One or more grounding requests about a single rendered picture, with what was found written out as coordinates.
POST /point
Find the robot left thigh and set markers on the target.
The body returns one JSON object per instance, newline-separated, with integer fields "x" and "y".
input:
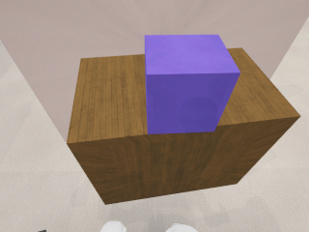
{"x": 113, "y": 226}

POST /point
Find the carton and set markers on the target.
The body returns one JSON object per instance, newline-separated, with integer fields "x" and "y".
{"x": 189, "y": 80}

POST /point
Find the pedestal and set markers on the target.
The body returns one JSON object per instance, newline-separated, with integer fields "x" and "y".
{"x": 108, "y": 132}

